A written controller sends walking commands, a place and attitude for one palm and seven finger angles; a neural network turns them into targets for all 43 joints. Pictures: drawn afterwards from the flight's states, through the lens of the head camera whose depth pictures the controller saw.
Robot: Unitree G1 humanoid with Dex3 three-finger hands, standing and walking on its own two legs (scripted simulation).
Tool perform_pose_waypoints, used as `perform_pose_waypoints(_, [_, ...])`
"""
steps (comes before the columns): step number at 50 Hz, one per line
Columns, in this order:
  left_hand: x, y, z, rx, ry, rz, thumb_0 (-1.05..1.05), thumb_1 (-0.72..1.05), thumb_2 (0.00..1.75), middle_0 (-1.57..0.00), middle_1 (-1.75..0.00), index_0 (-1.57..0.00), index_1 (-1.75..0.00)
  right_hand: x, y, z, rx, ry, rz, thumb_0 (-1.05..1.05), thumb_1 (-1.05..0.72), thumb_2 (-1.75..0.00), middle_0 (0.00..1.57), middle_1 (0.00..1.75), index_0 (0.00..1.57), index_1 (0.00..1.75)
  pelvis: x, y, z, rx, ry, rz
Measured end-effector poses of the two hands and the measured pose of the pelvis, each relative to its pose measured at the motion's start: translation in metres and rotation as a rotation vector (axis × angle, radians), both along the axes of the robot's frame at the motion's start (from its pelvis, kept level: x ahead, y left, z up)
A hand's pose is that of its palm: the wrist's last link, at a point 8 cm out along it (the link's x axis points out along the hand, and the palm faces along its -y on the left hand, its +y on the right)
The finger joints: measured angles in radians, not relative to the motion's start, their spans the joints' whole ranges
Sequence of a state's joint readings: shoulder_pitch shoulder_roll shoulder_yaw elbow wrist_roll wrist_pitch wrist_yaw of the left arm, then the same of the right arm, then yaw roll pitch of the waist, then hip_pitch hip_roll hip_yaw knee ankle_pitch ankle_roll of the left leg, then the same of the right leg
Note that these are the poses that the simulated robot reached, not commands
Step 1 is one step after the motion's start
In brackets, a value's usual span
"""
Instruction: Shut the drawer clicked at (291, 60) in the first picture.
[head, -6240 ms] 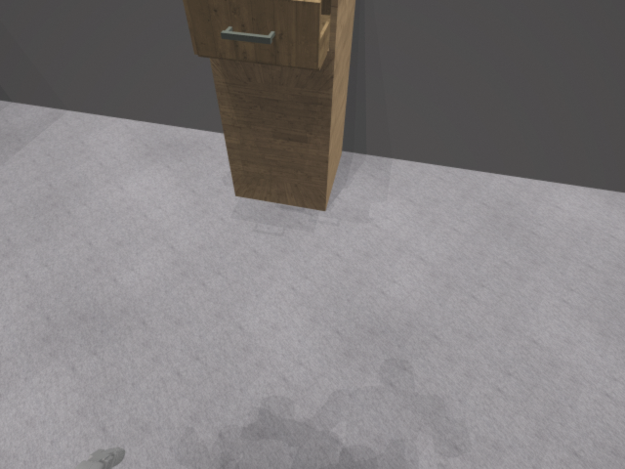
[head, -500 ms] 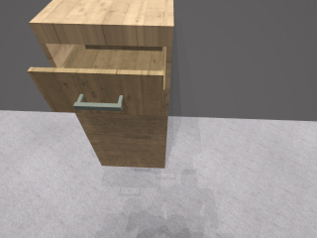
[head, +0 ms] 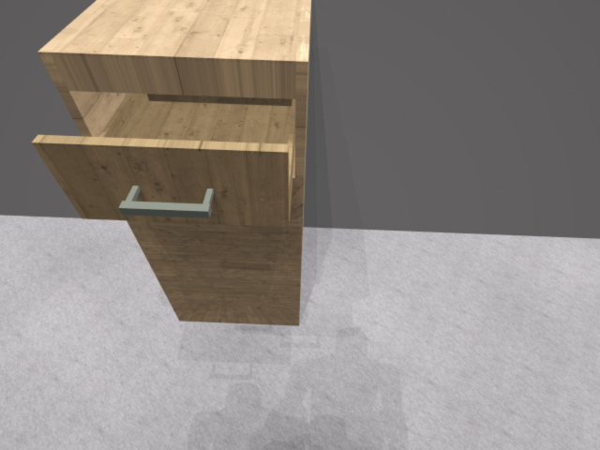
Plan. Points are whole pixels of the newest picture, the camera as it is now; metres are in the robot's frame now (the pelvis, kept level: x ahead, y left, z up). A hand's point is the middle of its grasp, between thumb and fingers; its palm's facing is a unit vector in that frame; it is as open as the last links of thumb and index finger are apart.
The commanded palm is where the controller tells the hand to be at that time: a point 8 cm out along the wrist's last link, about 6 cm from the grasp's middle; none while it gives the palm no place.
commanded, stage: come to a stop and stand still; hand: left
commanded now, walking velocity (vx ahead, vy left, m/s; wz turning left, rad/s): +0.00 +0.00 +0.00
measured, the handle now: (169, 201) +0.47 +0.24 +0.04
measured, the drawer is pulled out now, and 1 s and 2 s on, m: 0.14 0.14 0.14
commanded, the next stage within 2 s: look again from close up in 0.40 s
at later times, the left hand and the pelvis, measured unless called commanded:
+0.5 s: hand out of the picture +0.01 +0.18 -0.18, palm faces +0.03 -0.98 -0.18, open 7.4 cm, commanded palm none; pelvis +0.02 +0.02 +0.00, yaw +0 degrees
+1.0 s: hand out of the picture +0.03 +0.24 -0.18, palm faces -0.03 -0.97 -0.23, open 7.4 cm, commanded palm none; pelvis +0.01 +0.05 -0.01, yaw -1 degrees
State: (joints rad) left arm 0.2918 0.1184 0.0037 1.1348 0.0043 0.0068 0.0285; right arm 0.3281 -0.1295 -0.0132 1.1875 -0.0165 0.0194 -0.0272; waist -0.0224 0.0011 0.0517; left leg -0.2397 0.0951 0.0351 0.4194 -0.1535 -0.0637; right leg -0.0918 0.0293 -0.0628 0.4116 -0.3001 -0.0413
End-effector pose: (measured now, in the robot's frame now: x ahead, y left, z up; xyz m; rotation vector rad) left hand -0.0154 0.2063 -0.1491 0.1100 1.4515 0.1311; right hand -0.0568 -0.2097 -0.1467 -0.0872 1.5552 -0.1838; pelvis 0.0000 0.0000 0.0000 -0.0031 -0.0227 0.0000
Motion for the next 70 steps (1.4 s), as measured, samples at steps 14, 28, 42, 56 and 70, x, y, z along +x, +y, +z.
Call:
perform_pose_waypoints(14, [0.016, 0.014, 0.001, 0.018, -0.026, 0.009, 0.01, 0.91, 0.90, -0.20, -0.30, -0.20, -0.30, 0.059, 0.007, -0.002, -0.011, -0.115, 0.032, 0.01, -0.93, -0.90, 0.20, 0.30, 0.20, 0.30, 0.016, 0.011, 0.000, 0.009, 0.001, -0.004])
perform_pose_waypoints(28, [0.023, 0.032, 0.001, 0.044, -0.041, -0.030, 0.00, 0.91, 0.90, -0.20, -0.30, -0.20, -0.30, 0.088, 0.003, 0.001, -0.041, -0.185, 0.056, 0.00, -0.92, -0.90, 0.20, 0.30, 0.20, 0.30, 0.019, 0.023, -0.002, -0.013, 0.019, -0.016])
perform_pose_waypoints(42, [0.048, 0.079, -0.004, 0.075, -0.127, -0.058, 0.01, 0.91, 0.90, -0.20, -0.30, -0.20, -0.30, 0.094, 0.029, -0.002, -0.048, -0.253, 0.089, 0.00, -0.93, -0.90, 0.20, 0.30, 0.20, 0.30, 0.012, 0.050, -0.011, -0.006, 0.005, -0.012])
perform_pose_waypoints(56, [0.032, 0.077, -0.001, 0.068, -0.063, -0.073, 0.01, 0.91, 0.90, -0.20, -0.30, -0.20, -0.30, 0.083, 0.028, 0.001, -0.040, -0.213, 0.077, 0.00, -0.91, -0.90, 0.20, 0.30, 0.20, 0.30, 0.011, 0.049, -0.006, 0.000, 0.023, -0.025])
perform_pose_waypoints(70, [0.194, 0.040, 0.155, -0.082, -1.490, -0.179, 0.01, 0.91, 0.90, -0.34, -0.45, -0.33, -0.45, 0.207, -0.012, 0.037, -0.136, -0.948, 0.163, 0.01, -0.90, -0.90, 0.20, 0.30, 0.20, 0.30, -0.024, 0.024, -0.050, 0.008, 0.170, -0.005])
